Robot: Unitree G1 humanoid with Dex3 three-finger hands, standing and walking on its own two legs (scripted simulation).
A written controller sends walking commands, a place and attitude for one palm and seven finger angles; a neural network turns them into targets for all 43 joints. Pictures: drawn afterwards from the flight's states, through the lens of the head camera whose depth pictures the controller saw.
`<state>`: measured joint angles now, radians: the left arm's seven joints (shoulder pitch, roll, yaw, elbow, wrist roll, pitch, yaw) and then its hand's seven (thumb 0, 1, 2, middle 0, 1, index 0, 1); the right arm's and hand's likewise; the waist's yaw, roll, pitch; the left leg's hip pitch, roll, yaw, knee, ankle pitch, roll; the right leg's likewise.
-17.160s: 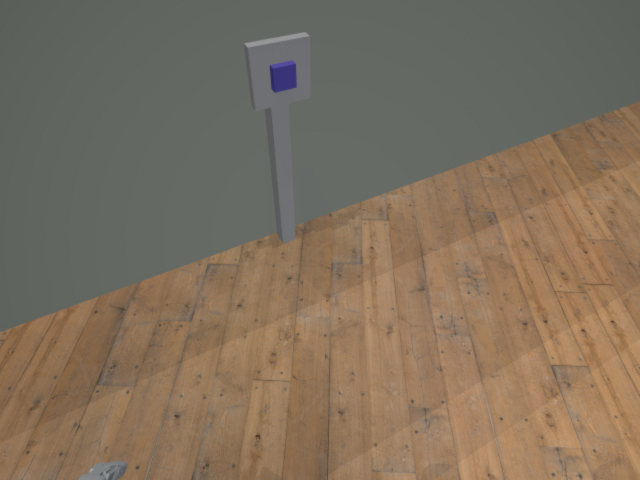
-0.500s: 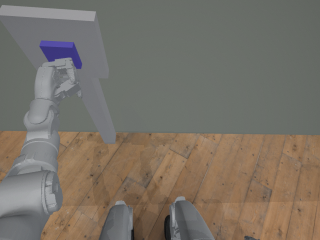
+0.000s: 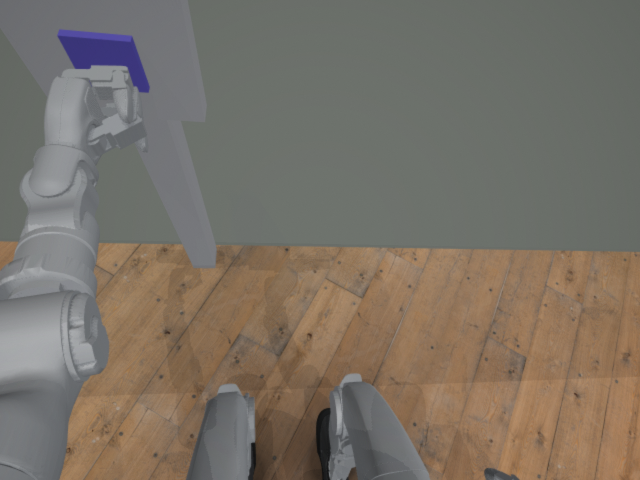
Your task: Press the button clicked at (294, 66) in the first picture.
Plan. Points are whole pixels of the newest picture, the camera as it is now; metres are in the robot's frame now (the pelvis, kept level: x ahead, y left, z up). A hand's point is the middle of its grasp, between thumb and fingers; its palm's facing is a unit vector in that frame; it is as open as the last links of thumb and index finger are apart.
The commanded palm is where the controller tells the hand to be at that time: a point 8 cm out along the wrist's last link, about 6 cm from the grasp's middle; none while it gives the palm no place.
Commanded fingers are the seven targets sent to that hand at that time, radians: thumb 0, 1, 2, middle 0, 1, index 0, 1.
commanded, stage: hold the button down briefly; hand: left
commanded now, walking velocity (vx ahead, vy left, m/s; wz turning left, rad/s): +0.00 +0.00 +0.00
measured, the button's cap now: (109, 56) +0.58 +0.21 +0.10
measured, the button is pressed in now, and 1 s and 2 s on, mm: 14 0 0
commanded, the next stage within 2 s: pull the fist back off the button in 0.08 s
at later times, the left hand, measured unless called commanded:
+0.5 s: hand (137, 126) +0.51 +0.18 +0.06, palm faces -0.03 -1.00 -0.02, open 2.7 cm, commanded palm +0.50 +0.22 +0.07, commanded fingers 0.00 0.90 0.90 -1.30 -1.50 -1.30 -1.50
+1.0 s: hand (136, 173) +0.45 +0.18 +0.06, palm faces -0.05 -1.00 -0.01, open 3.1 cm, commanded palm +0.42 +0.23 +0.07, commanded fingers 0.00 0.90 0.90 -1.30 -1.50 -1.30 -1.50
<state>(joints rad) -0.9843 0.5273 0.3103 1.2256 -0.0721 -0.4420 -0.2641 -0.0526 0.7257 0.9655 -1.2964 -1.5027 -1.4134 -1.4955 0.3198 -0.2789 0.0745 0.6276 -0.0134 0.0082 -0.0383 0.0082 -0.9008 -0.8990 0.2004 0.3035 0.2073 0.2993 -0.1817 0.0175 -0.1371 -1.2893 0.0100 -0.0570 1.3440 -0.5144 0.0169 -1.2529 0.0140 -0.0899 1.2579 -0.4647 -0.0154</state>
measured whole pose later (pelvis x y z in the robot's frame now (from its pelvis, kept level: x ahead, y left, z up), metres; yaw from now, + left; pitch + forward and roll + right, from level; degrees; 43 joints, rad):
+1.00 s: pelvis +0.05 +0.01 +0.04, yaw -1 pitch +22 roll -3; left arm -0.44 0.30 0.25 0.74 -0.18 -0.44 -0.24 0.01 0.89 0.90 -1.30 -1.50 -1.30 -1.50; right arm 0.28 -0.25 0.02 0.57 0.02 0.05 -0.01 0.01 -0.90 -0.90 0.20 0.30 0.21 0.30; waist -0.08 0.02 -0.16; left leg -1.03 0.01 0.00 1.19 -0.55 0.03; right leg -1.03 0.02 -0.03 1.13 -0.49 0.00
